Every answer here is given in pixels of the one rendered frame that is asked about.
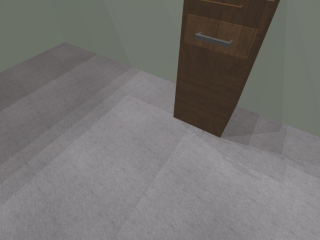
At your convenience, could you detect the cabinet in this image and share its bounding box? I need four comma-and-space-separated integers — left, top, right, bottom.
173, 0, 280, 138

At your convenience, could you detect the handle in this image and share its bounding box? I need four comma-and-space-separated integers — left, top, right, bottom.
199, 0, 242, 13
194, 31, 233, 48

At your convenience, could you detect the drawer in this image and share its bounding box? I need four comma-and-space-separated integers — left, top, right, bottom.
184, 13, 258, 59

